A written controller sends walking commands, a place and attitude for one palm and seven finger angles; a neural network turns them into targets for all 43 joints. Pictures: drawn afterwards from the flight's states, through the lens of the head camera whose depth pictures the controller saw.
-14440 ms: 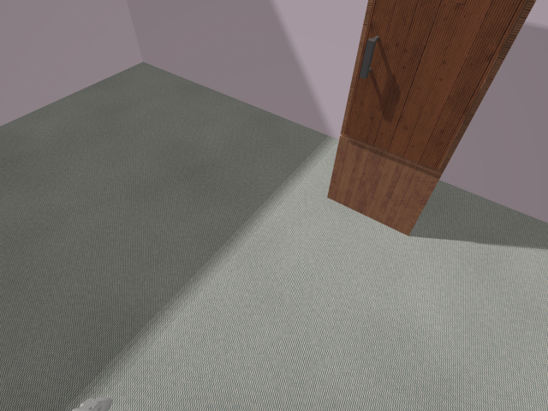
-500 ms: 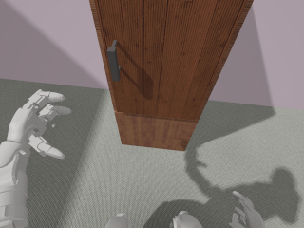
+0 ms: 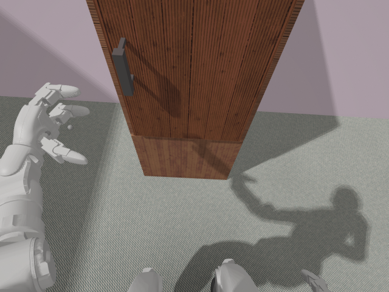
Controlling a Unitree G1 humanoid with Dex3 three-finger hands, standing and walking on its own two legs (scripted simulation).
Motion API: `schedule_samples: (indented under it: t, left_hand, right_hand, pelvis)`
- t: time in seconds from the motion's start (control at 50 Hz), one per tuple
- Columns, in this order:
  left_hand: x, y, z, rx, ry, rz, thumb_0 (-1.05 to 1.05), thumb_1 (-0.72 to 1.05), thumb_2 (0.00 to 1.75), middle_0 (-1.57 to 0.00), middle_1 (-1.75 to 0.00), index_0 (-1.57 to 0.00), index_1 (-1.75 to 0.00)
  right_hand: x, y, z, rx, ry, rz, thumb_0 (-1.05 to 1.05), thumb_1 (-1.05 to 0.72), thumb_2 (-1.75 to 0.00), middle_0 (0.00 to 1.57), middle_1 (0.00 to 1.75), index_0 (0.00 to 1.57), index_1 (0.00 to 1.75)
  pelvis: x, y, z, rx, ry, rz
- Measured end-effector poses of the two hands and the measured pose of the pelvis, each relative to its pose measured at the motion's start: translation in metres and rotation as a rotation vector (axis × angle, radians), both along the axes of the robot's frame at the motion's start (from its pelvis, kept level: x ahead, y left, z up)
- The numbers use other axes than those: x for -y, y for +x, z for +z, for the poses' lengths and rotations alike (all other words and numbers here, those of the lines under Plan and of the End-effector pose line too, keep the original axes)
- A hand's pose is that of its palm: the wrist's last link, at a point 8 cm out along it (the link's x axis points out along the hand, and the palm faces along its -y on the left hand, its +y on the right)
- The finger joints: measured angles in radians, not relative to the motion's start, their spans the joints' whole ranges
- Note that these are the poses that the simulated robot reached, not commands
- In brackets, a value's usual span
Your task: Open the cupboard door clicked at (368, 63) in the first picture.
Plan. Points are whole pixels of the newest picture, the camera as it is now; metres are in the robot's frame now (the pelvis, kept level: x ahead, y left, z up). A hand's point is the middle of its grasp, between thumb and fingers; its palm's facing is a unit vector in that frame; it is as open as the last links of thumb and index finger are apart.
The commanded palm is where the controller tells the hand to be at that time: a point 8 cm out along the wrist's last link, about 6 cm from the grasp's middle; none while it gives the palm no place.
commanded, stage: move the hooked fingers beside the handle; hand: left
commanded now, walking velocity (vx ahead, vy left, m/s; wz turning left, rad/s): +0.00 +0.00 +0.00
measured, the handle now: (125, 67) +0.60 +0.15 +0.06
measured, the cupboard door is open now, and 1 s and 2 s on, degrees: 0 0 0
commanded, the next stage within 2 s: slide the fingers in behind the handle in 1.60 s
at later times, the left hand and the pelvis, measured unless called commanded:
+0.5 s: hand (88, 96) +0.50 +0.22 +0.07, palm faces -0.10 -1.00 -0.01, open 14.0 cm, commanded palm +0.49 +0.27 +0.07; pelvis -0.01 +0.01 -0.01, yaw -1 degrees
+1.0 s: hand (99, 79) +0.56 +0.21 +0.06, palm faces -0.11 -0.99 -0.03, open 14.0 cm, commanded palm +0.54 +0.26 +0.06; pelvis +0.00 +0.01 -0.02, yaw -3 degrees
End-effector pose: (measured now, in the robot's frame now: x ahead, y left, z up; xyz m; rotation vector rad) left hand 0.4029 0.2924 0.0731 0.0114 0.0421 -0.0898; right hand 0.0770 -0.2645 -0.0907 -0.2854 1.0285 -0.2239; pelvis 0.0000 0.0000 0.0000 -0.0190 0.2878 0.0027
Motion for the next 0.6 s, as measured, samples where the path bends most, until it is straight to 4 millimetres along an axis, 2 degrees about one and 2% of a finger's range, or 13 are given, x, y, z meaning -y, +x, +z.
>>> schedule_samples:
  t: [0.2, 0.32, 0.6]
  left_hand:
    - [-0.001, 0.028, 0.003, 0.002, 0.006, 0.009, -0.01, -0.50, 0.30, -0.30, -1.20, -0.29, -1.20]
    - [0.006, 0.044, 0.001, 0.000, -0.001, -0.011, -0.01, -0.50, 0.30, -0.30, -1.20, -0.29, -1.20]
    - [0.021, 0.098, 0.003, -0.001, 0.009, -0.007, -0.01, -0.50, 0.30, -0.30, -1.20, -0.30, -1.20]
  right_hand:
    - [0.000, -0.024, -0.007, -0.100, 0.006, -0.038, 0.00, -0.90, -0.90, 0.21, 0.30, 0.20, 0.30]
    - [0.000, -0.040, -0.011, -0.165, -0.003, -0.056, 0.00, -0.90, -0.90, 0.21, 0.30, 0.20, 0.30]
    - [-0.007, -0.084, -0.015, -0.288, -0.010, -0.123, 0.00, -0.90, -0.90, 0.21, 0.30, 0.20, 0.30]
  pelvis:
    - [-0.001, 0.001, -0.004, -0.031, -0.004, -0.007]
    - [-0.003, -0.001, -0.006, -0.046, -0.009, -0.003]
    - [-0.008, -0.005, -0.014, -0.106, -0.019, -0.012]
